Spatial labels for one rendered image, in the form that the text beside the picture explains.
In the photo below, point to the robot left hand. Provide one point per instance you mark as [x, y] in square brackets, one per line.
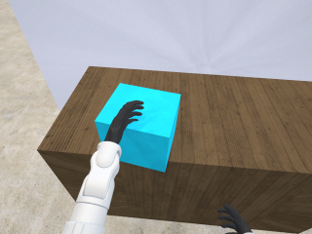
[122, 120]

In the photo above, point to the robot right hand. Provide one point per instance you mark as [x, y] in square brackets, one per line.
[238, 224]

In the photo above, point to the pedestal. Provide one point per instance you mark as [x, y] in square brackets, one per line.
[241, 141]

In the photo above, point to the robot left forearm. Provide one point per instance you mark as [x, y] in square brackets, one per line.
[94, 198]

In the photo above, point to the carton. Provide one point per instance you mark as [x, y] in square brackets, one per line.
[147, 142]

